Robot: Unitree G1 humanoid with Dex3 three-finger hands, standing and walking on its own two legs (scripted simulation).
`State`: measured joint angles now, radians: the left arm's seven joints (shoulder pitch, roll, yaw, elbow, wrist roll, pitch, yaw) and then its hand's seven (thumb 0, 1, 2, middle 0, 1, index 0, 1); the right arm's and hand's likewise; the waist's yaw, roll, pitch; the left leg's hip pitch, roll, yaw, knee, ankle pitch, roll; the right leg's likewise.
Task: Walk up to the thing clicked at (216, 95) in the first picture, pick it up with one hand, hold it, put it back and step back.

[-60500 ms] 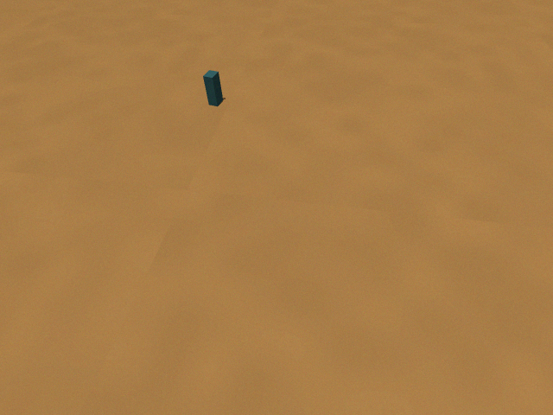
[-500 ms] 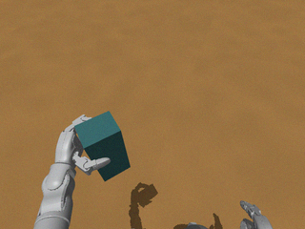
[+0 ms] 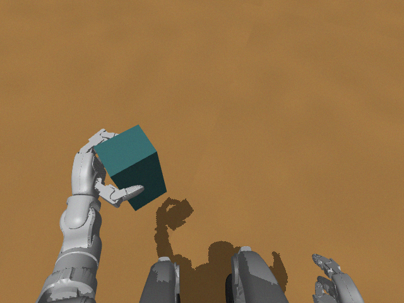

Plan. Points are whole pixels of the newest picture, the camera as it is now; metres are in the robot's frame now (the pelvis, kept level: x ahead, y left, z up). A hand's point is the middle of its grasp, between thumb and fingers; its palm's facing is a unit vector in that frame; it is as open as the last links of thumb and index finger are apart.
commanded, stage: crouch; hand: left
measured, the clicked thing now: (136, 173) +0.39 +0.14 -0.04
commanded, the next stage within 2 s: lower in 1.44 s
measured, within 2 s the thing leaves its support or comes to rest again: neither
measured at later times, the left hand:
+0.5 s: hand (141, 184) +0.44 +0.17 -0.24, palm faces +0.01 -1.00 -0.03, open 10.8 cm
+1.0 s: hand (148, 184) +0.48 +0.17 -0.36, palm faces +0.02 -1.00 -0.03, open 10.8 cm
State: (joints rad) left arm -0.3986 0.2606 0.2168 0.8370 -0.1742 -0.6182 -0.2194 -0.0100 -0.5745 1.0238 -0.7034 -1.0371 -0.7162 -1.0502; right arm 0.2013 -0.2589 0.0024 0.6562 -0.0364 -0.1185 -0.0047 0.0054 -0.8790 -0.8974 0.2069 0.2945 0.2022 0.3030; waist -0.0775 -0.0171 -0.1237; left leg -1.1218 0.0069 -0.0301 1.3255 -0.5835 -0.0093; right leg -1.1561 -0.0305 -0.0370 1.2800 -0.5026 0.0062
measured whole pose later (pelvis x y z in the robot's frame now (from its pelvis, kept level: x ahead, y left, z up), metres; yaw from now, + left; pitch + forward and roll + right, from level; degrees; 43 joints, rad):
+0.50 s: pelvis -0.05 +0.00 -0.20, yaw -1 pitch +35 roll -2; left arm -0.83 0.43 0.38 1.26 -0.07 -0.77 -0.20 -0.01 -0.46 1.05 -0.68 -0.96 -0.70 -0.96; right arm 0.14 -0.27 0.05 0.67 -0.11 -0.06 0.08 0.00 -0.89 -0.90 0.21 0.29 0.20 0.30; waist -0.18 -0.02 -0.14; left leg -1.94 -0.01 -0.05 2.06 -0.72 -0.01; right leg -1.98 -0.05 -0.03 1.99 -0.61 0.00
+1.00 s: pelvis -0.07 +0.02 -0.30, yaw -6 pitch +30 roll -9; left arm -1.01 0.67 0.45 1.41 0.04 -0.74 -0.12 -0.01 -0.48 1.07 -0.67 -0.98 -0.69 -0.99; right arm 0.17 -0.31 0.21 0.64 -0.18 0.02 0.12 0.00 -0.89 -0.90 0.21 0.29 0.20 0.30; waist -0.31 -0.04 0.04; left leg -2.22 -0.02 -0.12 2.38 -0.69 0.02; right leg -2.20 -0.04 -0.09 2.22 -0.55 0.03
